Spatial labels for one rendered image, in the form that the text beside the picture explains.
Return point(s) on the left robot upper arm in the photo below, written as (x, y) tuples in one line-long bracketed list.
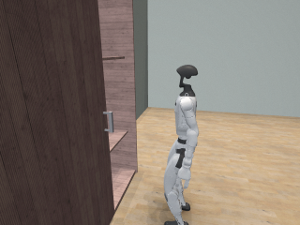
[(187, 108)]

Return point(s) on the robot left shin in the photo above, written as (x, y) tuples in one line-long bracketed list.
[(175, 206)]

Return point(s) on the robot left thigh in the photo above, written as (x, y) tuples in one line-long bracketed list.
[(171, 172)]

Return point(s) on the robot left forearm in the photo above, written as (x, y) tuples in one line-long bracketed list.
[(192, 141)]

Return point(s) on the handle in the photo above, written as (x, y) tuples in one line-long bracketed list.
[(111, 130)]

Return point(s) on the left robot hand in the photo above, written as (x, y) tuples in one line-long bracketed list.
[(185, 174)]

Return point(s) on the wardrobe door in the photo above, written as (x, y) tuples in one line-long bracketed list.
[(55, 160)]

